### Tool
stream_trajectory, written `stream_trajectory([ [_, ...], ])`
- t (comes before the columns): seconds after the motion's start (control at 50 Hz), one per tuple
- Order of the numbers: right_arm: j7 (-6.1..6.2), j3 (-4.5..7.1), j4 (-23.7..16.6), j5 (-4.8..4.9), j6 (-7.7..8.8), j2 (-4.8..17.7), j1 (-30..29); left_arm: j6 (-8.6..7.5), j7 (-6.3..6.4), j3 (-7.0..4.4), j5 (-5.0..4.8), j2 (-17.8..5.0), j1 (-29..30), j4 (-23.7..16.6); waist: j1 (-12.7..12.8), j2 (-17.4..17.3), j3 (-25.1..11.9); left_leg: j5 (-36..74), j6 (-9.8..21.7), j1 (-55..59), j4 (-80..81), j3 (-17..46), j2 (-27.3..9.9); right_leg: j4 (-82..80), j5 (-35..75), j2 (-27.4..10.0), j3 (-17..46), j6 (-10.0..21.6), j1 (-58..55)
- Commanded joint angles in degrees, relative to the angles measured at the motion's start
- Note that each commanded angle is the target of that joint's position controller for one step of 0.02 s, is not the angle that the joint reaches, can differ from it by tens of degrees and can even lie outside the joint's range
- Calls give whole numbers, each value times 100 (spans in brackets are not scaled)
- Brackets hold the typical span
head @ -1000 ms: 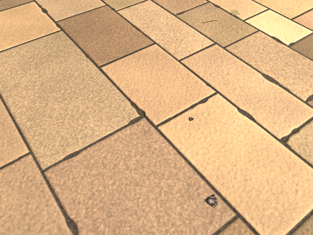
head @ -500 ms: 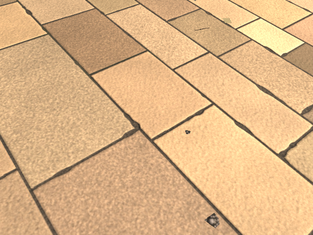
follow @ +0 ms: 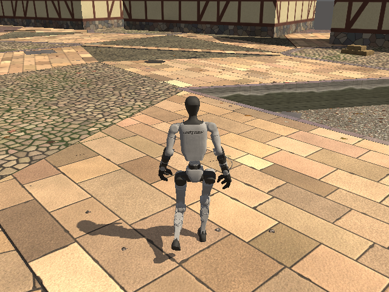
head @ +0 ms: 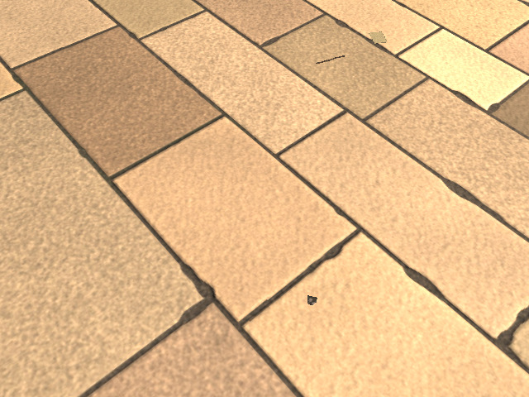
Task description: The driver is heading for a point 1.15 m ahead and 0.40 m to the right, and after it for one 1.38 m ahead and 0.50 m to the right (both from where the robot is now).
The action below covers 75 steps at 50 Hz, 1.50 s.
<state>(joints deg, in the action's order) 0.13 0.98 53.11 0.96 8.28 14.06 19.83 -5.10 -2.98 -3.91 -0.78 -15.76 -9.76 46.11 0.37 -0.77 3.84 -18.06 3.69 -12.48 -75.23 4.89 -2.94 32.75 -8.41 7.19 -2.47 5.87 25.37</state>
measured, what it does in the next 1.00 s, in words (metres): walks ahead, turning right: left foot, then right foot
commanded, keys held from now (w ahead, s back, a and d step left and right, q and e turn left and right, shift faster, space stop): w+e+shift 0.70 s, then w+shift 0.28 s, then w+q+shift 0.02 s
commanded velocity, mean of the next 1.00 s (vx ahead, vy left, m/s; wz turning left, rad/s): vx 0.99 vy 0.00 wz -0.76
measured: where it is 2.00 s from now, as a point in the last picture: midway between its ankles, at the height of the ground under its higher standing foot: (465, 109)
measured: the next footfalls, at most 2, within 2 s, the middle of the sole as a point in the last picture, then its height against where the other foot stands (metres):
left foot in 0.32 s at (214, 357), level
right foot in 0.80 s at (375, 277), level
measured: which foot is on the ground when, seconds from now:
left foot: up 0.00-0.30, down 0.32-0.80, up 0.82-1.00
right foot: down 0.00-0.34, up 0.36-0.78, down 0.80-1.00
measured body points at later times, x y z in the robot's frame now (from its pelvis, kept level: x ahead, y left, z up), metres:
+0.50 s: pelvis +0.44 +0.03 +0.02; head +0.45 +0.01 +0.47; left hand +0.67 +0.23 -0.08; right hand +0.39 -0.27 -0.09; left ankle +0.50 +0.15 -0.72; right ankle +0.35 -0.06 -0.60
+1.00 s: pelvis +0.77 -0.24 +0.02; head +0.77 -0.25 +0.47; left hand +0.99 -0.08 -0.10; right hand +0.70 -0.53 -0.08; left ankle +0.93 -0.12 -0.62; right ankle +0.74 -0.26 -0.72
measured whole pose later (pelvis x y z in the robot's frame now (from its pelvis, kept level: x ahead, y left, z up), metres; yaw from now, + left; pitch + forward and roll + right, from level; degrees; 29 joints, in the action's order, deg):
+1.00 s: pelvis +0.77 -0.24 +0.02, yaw -47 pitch -2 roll -1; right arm 0.3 1.1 40.6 1.4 6.5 16.0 10.1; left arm -4.4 -2.3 -3.1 0.2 -14.6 -22.8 44.2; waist 2.0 -1.9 2.3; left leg -14.1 1.3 -34.7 -69.9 4.8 -8.5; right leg 26.6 -14.5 7.9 -2.4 8.3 10.5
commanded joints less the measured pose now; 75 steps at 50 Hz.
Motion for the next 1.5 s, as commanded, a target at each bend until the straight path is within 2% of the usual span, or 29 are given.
stream_trajectory([
  [0.02,8,108,-908,-34,275,466,-412,-149,33,-62,147,-387,-553,-132,-130,-119,-691,83,102,-2343,20,448,-352,-2067,-1057,-1412,3109,1250,-2138],
  [0.08,-7,96,-1108,-144,100,421,-525,-95,150,-19,-43,-352,-472,-162,-436,122,43,-166,-272,-2258,988,234,-486,-2521,-1318,-1289,2865,1348,-754],
  [0.14,-10,16,-1570,-255,138,452,-1745,-129,348,-99,-64,-616,-685,-264,-115,212,509,1608,-631,-1582,2928,-108,-254,-2614,-731,-868,2230,1131,424],
  [0.26,13,193,-1988,94,81,853,-2379,-38,439,-229,-254,-760,-1407,-231,211,453,126,2418,-849,-448,4666,226,117,-1684,-1066,-1021,2687,519,-627],
  [0.32,76,500,-1648,151,97,1317,-230,110,358,-119,14,-503,-1281,-329,-984,572,-1312,958,-388,1753,4196,192,-135,1129,815,-754,2367,71,-808],
  [0.34,124,571,-1462,91,19,1735,979,81,312,101,237,183,-1524,-496,-1122,-703,-2374,-390,-187,3522,4182,1585,-1192,3320,-1204,-389,1800,-43,236],
  [0.36,-43,625,-1320,-160,2,2104,844,-28,290,222,-377,376,-2360,-863,-363,-3576,-2955,-2991,815,4324,5886,5500,-2577,5080,-2262,-272,1368,-152,2062],
  [0.38,-52,493,-1578,-141,-39,1278,286,47,380,147,-468,-237,-1822,-682,-603,-2143,-1970,-3751,626,3610,6239,5112,-2177,5528,-1641,-774,1252,-173,2573],
  [0.42,-17,403,-1456,-163,-139,882,-94,148,352,59,-176,-504,-707,-841,-643,-246,-794,-1124,357,2167,5961,2741,-1730,5280,-1026,-1188,923,-189,2427],
  [0.5,-41,321,-1084,-114,-114,430,-475,392,195,37,-237,-156,-364,-1169,-164,-466,-150,604,251,925,6248,710,-1254,4411,-875,-1727,890,-166,2026],
  [0.66,65,457,-898,-156,-129,1138,-220,341,-71,100,-111,-270,853,-1655,-315,229,551,2191,55,1093,6910,-1495,-1018,2030,1265,-1487,59,-98,1984],
  [0.72,87,526,-844,-136,-238,1565,64,259,-178,30,-141,-476,1085,-1785,-158,-163,407,5804,-65,1478,6265,-1894,-1078,1240,971,-817,-683,177,878],
  [0.78,116,567,-917,-95,-366,1881,-112,356,-73,-402,-172,-1212,-1209,-1268,1265,-693,-931,8256,91,1113,3364,-1737,-1301,1016,158,-229,-607,715,-2129],
  [0.8,122,485,-945,-49,-304,1644,-271,440,69,-538,-179,-1439,-2290,-846,1710,-108,-1157,5179,-126,-354,1180,-1698,-743,442,385,-570,198,916,-3995],
  [0.82,34,152,-1207,-120,-118,489,686,374,115,-495,-83,-1886,-1699,-919,362,1988,-1632,-1210,-295,-2535,-1229,-1128,329,-2,-472,-1843,3072,1624,-5400],
  [0.84,-24,144,-1305,145,145,908,519,272,80,-385,13,-1411,-1810,-1020,672,1365,-2839,-977,-143,-3032,-1584,193,322,-1427,-2853,-2482,5053,2036,-5579],
  [0.86,0,216,-1468,372,204,1162,-381,159,68,-342,49,-1174,-1824,-910,851,600,-1742,-583,-45,-3353,-1360,202,123,-1954,-3083,-2446,4874,1670,-4653],
  [0.9,91,157,-1508,188,134,909,-727,-38,28,-192,89,-826,-970,-853,192,-348,-578,-27,-17,-2969,-412,187,-395,-1977,-1953,-2119,3689,1324,-2652],
  [0.98,26,160,-1318,-4,-256,687,-369,-120,94,-35,67,-410,-588,-734,-321,29,38,505,-306,-2424,598,52,-845,-2354,-1128,-1516,2112,1099,-886],
  [1.1,-149,18,-1599,35,-174,427,-1804,-283,286,-12,109,-564,-1261,-405,411,-14,413,3678,-358,-2340,3247,-556,-431,-2838,459,-1215,239,446,-977],
  [1.18,-416,59,-1853,171,-86,468,-2353,-192,327,14,111,-658,-1718,-92,554,140,542,3715,-33,-2709,4369,-773,83,-2736,1913,-1455,-244,-51,-2599],
  [1.24,-532,218,-1947,187,-117,777,-1973,-17,466,-53,308,-1052,-1504,-138,89,753,-199,2811,235,-2100,4233,-1397,762,-1536,6134,-1696,-501,-418,-3756],
  [1.28,-431,469,-1544,244,-335,1306,33,129,568,-125,463,-1286,-944,-281,-1031,1144,-1078,1850,544,-336,3656,-1302,893,791,8165,-1867,-487,-496,-3524],
  [1.3,-324,582,-1202,198,-435,1546,1468,131,569,-144,398,-1349,-384,-465,-1810,779,-1449,1867,751,1512,3976,-660,593,2933,7278,-1596,-563,-512,-2190],
  [1.32,-296,551,-1022,126,-455,1681,1545,-26,413,183,447,-70,-1174,-619,-901,-1821,-1661,619,1598,3691,3399,1133,-264,5692,-1501,-483,0,-786,928],
  [1.34,-266,514,-1287,-60,-394,1423,1212,-322,249,319,-30,-257,-1185,-940,-754,-1745,-2524,-2205,2334,4231,5237,4397,-1203,6415,-2270,-71,1017,-636,2110],
  [1.36,-201,493,-1357,-128,-360,1097,1151,-490,185,213,-151,-757,-360,-1089,-1001,-710,-1779,-2424,1809,3613,6054,4495,-1067,5771,-1529,-419,1254,-226,2249],
  [1.4,-275,425,-1481,-138,-246,950,432,-585,202,251,-15,-590,78,-1261,-303,702,-647,-1227,1626,1625,6269,3809,-737,4636,-1076,-724,1226,-108,1787],
  [1.5,-104,369,-1661,56,-252,823,-243,-312,347,201,249,-621,120,-1347,220,362,234,1384,1529,-745,6459,1950,160,2543,-605,-1118,831,-727,941],
])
